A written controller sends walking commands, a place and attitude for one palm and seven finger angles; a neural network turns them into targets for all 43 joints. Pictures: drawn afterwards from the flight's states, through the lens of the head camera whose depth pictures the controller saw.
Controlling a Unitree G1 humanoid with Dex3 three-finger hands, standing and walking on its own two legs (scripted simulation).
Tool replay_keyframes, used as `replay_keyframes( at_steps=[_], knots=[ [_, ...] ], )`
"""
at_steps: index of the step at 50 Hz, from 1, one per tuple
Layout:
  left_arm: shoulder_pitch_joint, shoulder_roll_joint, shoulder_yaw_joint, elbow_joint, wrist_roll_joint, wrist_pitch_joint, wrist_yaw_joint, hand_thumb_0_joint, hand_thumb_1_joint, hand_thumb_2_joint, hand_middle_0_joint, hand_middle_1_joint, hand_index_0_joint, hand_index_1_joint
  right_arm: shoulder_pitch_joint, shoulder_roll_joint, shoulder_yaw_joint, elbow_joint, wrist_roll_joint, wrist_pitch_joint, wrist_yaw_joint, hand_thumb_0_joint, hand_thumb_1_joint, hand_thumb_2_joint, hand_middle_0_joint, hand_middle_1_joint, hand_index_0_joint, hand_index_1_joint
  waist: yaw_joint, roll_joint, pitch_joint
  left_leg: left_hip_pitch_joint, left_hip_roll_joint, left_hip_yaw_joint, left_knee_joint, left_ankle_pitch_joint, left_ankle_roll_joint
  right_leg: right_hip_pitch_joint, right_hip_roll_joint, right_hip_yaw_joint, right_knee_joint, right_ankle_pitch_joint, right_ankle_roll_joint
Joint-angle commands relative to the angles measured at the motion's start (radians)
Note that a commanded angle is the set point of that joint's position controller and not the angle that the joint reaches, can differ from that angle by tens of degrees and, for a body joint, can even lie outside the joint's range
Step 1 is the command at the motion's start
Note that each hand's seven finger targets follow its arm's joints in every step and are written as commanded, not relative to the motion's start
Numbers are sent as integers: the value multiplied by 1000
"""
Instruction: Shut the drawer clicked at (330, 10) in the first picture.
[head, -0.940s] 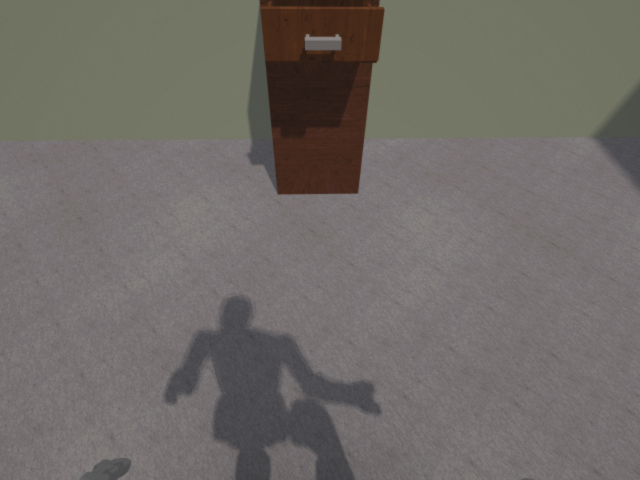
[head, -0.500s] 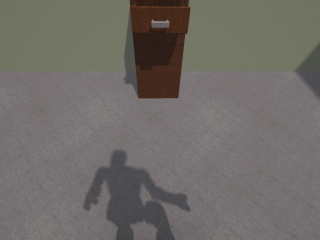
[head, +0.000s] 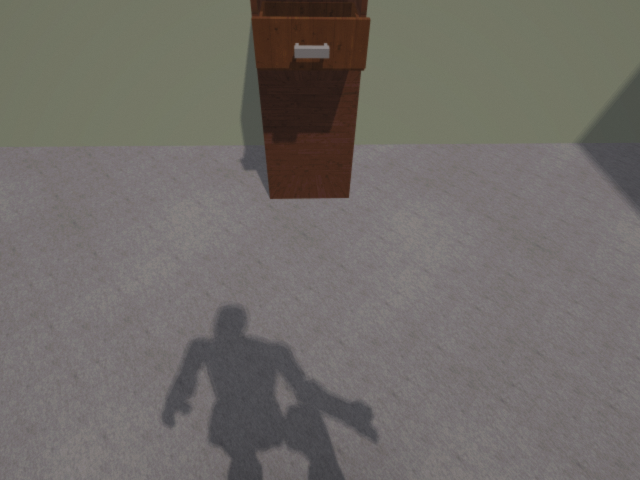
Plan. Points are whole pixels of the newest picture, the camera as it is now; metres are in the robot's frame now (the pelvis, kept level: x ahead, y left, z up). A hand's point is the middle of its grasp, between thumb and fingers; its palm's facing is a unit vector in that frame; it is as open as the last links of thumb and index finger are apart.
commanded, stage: look at it before walking up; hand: left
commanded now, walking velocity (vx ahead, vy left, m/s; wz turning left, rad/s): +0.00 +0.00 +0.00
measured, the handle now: (311, 48) +1.22 +0.09 +0.03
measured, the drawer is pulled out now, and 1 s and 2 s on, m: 0.24 0.24 0.24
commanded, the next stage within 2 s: walk to a spot facing it in 0.50 s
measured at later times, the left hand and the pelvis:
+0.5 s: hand out of the picture +0.07 +0.25 -0.16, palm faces -0.03 -0.95 -0.32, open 7.4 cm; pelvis +0.00 +0.01 +0.00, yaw +0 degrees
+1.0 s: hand out of the picture +0.08 +0.17 -0.19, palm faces -0.10 -0.97 -0.21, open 7.4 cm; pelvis +0.07 -0.02 -0.02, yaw -8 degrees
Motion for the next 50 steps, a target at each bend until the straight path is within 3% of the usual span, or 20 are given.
replay_keyframes(
  at_steps=[1, 30, 32, 35, 37, 39, 41, 42, 44, 45, 46, 47, 48, 49, 50],
  knots=[
    [-41, 210, 39, -61, -4, -23, 17, 0, 900, 900, -200, -300, -200, -300, -51, -206, -36, -62, 5, -26, -12, 0, -900, -900, 200, 300, 200, 300, 3, -6, -32, -9, 101, -94, -79, 50, 39, -11, -117, 120, -100, -1, -29],
    [-24, 207, 37, -47, -2, -29, 19, 0, 900, 900, -200, -300, -200, -300, -63, -208, -39, -56, 8, -29, -14, 0, -900, -900, 200, 300, 200, 300, 3, 0, -53, 37, 113, -86, -83, 132, 39, 15, -122, 108, -93, 135, -25],
    [41, 90, 14, -17, -2, -5, 21, 0, 900, 900, -200, -300, -200, -300, 1, -88, -12, -28, -1, -13, -10, 0, -900, -900, 200, 300, 200, 300, 3, -7, -47, 33, 105, -50, -63, -18, 19, -6, -107, 119, -88, -38, -13],
    [74, 98, 26, -30, 7, 14, 5, 0, 900, 900, -200, -300, -200, -300, 40, -97, -25, -36, -9, -2, -6, 0, -900, -900, 200, 300, 200, 300, 3, 1, 53, -44, 102, -47, -68, -340, 31, -112, -76, 156, -84, -329, -34],
    [92, 93, 38, -54, 10, 17, -4, 0, 900, 900, -200, -300, -200, -300, 56, -112, -40, -54, -10, -1, -5, 0, -900, -900, 200, 300, 200, 300, 4, 17, 115, -77, 122, -67, -75, -444, 48, -185, -46, 157, -44, -386, -44],
    [109, 73, 45, -76, 11, 11, -12, 0, 900, 900, -200, -300, -200, -300, 92, -127, -52, -65, -9, -8, -8, 0, -900, -900, 200, 300, 200, 300, -5, 56, 133, -52, 168, -119, -95, -484, 81, -250, -11, 130, 53, -361, -48],
    [115, 18, 49, -99, 8, -1, -19, 0, 900, 900, -200, -300, -200, -300, 139, -153, -73, -69, -6, -22, -14, 0, -900, -900, 200, 300, 200, 300, -19, 157, 118, 27, 283, -225, -171, -470, 140, -323, 37, 12, 250, -221, -31],
    [88, 2, 51, -118, 9, -6, -22, 0, 900, 900, -200, -300, -200, -300, 156, -153, -81, -70, -5, -30, -15, 0, -900, -900, 200, 300, 200, 300, -28, 182, 109, 60, 332, -236, -191, -396, 171, -356, 10, -23, 326, -226, -19],
    [79, -12, 58, -139, 9, -15, -27, 0, 900, 900, -200, -300, -200, -300, 157, -130, -83, -78, -6, -39, -14, 0, -900, -900, 200, 300, 200, 300, -22, 163, 104, 62, 347, -187, -165, -263, 183, -350, -34, -24, 333, -264, -14],
    [112, -24, 62, -129, 9, -20, -28, 0, 900, 900, -200, -300, -200, -300, 135, -113, -82, -81, -7, -41, -14, 0, -900, -900, 200, 300, 200, 300, 1, 151, 99, 11, 335, -121, -110, -187, 163, -262, -47, -34, 272, -241, -14],
    [197, -38, 64, -100, 11, -25, -28, 0, 900, 900, -200, -300, -200, -300, 107, -96, -77, -84, -7, -40, -14, 0, -900, -900, 200, 300, 200, 300, 44, 115, 65, -57, 283, -31, 0, -136, 122, -109, -28, -66, 173, -164, -18],
    [326, -20, 73, -55, 14, -33, -23, 0, 900, 900, -200, -300, -200, -300, 86, -63, -71, -92, -6, -41, -12, 0, -900, -900, 200, 300, 200, 300, 103, -3, 26, -175, 203, 60, 221, -134, 73, 86, -27, -19, 47, -104, -36],
    [466, 94, 98, -11, 20, -48, -5, 0, 900, 900, -200, -300, -200, -300, 51, 17, -53, -136, 7, -46, -7, 0, -900, -900, 200, 300, 200, 300, 146, -356, -5, -452, 63, 189, 555, -284, 11, 260, -256, 381, -119, -149, -116],
    [540, 116, 97, 6, 1, -52, 12, 0, 900, 900, -200, -300, -200, -300, -23, 14, -48, -179, 0, -56, -1, 0, -900, -900, 200, 300, 200, 300, 159, -325, 7, -572, 37, 113, 701, -376, 10, 280, -371, 601, -204, -44, -188],
    [504, 93, 92, 3, -2, -57, 19, 0, 900, 900, -200, -300, -200, -300, -11, -2, -58, -166, -1, -59, -1, 0, -900, -900, 200, 300, 200, 300, 128, -220, 19, -580, 77, 40, 756, -290, 19, 269, -359, 550, -184, -25, -215]
  ],
)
